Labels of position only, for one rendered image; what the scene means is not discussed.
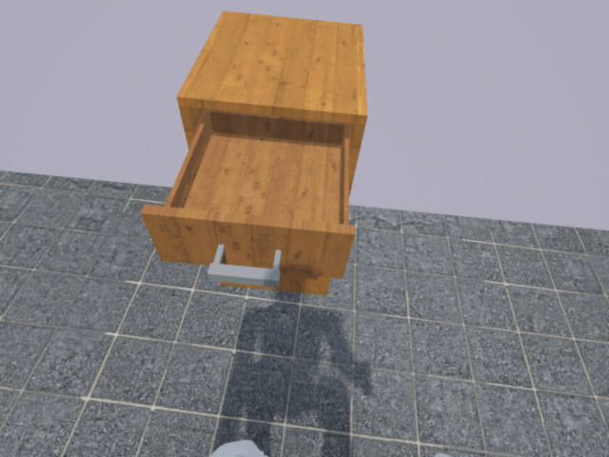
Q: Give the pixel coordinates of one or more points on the drawer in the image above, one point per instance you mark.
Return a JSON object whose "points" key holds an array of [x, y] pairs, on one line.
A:
{"points": [[256, 183]]}

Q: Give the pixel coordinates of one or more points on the handle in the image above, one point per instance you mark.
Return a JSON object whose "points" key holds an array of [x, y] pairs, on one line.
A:
{"points": [[266, 277]]}

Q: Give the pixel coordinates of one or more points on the cabinet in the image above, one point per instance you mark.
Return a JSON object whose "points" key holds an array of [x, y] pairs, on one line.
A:
{"points": [[281, 66]]}

